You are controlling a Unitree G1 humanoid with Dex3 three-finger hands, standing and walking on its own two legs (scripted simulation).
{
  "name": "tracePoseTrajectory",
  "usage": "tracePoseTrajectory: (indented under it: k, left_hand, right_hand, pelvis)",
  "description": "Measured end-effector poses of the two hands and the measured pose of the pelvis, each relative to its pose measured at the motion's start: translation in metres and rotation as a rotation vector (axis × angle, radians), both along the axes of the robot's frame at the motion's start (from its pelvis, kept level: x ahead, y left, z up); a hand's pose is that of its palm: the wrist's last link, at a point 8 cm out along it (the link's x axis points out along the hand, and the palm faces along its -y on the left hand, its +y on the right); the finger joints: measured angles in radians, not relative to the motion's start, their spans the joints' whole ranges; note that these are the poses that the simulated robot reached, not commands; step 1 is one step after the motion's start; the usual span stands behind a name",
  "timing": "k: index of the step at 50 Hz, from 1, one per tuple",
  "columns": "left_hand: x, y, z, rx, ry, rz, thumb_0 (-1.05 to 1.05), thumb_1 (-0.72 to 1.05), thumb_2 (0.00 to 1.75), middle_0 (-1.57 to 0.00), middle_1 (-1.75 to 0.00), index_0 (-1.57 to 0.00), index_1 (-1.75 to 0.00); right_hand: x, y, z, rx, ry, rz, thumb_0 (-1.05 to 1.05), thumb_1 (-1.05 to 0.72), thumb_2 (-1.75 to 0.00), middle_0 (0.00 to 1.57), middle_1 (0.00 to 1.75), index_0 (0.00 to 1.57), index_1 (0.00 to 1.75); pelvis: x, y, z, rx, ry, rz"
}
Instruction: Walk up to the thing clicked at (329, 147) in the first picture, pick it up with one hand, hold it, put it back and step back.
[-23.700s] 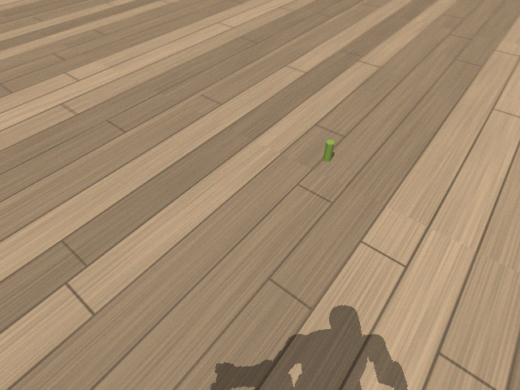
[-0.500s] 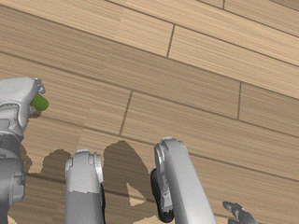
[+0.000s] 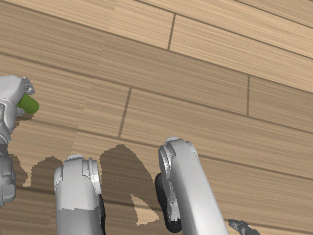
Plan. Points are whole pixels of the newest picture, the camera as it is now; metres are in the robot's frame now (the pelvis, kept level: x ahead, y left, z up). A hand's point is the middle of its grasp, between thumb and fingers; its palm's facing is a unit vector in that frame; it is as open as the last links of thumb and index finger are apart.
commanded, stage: lower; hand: left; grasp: from above
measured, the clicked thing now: (22, 101) +0.49 +0.29 -0.19
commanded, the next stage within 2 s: rest in 0.36 s
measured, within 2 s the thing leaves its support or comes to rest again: rests again in 1.14 s
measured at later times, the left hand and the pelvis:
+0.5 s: hand (23, 110) +0.47 +0.29 -0.21, palm faces -0.43 -0.07 -0.90, open 7.0 cm; pelvis +0.00 +0.00 -0.03, yaw -2 degrees
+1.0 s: hand (30, 112) +0.48 +0.29 -0.25, palm faces -0.44 -0.08 -0.90, open 7.0 cm; pelvis +0.01 +0.00 -0.05, yaw -4 degrees
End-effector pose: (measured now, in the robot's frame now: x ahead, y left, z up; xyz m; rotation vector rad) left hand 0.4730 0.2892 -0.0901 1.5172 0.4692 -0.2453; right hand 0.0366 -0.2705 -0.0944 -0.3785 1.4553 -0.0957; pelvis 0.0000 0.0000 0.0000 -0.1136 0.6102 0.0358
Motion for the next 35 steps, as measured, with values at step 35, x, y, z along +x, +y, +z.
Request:
tracePoseTrajectory:
  k: [35]
  left_hand:
    - [0.008,0.004,-0.075,-0.018,0.019,0.004,0.01,0.43,0.27,-1.08,-0.43,-0.91,-0.34]
  right_hand:
    - [0.003,0.007,-0.027,-0.009,0.035,0.068,0.01,-0.92,-0.9,0.2,0.3,0.2,0.3]
  pelvis:
    - [0.005,0.004,-0.04,-0.038,-0.026,-0.018]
